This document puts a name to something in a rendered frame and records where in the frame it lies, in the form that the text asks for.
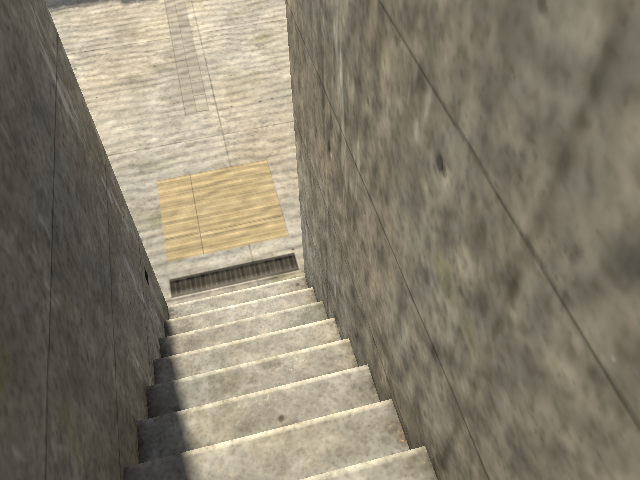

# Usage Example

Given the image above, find stairs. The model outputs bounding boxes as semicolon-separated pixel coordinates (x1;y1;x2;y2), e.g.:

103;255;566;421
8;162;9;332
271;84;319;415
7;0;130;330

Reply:
124;276;438;480

